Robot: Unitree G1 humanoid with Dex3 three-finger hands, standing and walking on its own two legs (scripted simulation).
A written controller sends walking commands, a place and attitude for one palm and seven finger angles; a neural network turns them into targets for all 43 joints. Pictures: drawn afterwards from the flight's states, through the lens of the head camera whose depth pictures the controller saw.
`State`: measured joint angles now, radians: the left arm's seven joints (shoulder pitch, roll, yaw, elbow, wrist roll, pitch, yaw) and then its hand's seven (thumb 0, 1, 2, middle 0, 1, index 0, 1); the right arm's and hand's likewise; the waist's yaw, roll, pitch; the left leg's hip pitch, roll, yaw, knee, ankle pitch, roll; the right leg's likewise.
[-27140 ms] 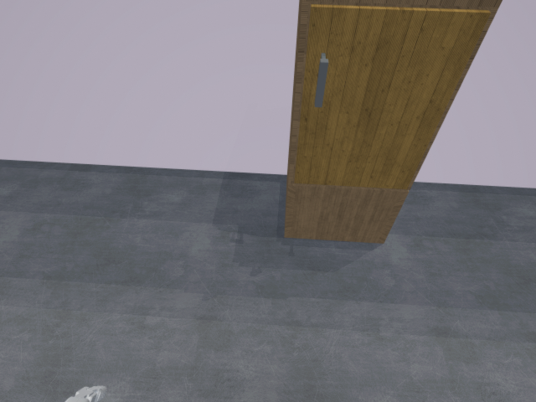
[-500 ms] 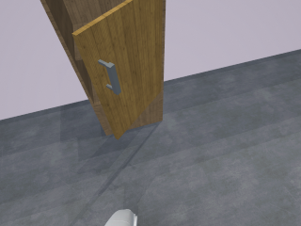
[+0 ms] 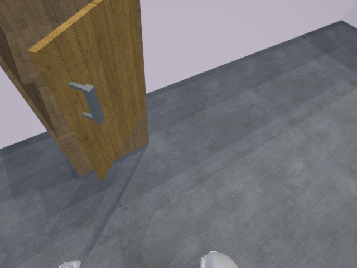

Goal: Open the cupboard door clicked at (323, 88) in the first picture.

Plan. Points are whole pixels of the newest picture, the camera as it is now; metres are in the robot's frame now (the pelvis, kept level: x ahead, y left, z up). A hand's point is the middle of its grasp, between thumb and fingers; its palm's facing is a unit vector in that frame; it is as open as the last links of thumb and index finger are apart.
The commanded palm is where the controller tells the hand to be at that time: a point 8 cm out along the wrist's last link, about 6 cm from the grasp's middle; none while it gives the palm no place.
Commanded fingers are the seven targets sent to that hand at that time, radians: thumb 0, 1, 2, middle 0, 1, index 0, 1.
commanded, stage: walk to a spot facing it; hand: left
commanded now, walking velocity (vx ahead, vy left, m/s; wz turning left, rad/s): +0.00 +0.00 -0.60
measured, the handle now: (87, 103) +0.46 +0.29 +0.03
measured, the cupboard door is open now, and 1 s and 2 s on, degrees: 39 39 39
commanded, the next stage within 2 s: none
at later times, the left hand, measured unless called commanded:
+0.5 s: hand (127, 244) +0.18 +0.14 -0.18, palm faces -0.33 -0.93 -0.19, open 7.4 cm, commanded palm none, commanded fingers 0.00 0.90 0.90 -0.20 -0.30 -0.20 -0.30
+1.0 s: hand (154, 226) +0.23 +0.08 -0.17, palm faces -0.55 -0.80 -0.21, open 7.4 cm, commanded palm none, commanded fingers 0.00 0.90 0.90 -0.20 -0.30 -0.20 -0.30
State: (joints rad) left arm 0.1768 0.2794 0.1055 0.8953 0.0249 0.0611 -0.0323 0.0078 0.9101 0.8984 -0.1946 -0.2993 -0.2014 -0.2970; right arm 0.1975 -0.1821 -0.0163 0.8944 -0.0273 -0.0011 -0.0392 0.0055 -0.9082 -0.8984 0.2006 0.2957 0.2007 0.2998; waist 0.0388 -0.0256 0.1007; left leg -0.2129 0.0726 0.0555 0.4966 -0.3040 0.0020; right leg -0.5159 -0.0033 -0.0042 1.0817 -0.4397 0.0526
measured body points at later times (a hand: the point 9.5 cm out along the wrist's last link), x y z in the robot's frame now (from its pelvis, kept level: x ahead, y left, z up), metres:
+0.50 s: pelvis +0.02 +0.00 -0.02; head +0.07 +0.00 +0.43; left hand +0.20 +0.19 -0.17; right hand +0.00 -0.27 -0.15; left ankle +0.07 +0.10 -0.75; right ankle +0.01 -0.14 -0.74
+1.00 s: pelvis +0.08 -0.05 -0.01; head +0.11 -0.07 +0.44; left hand +0.26 +0.12 -0.15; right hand -0.04 -0.30 -0.15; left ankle +0.17 +0.04 -0.70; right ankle -0.03 -0.13 -0.74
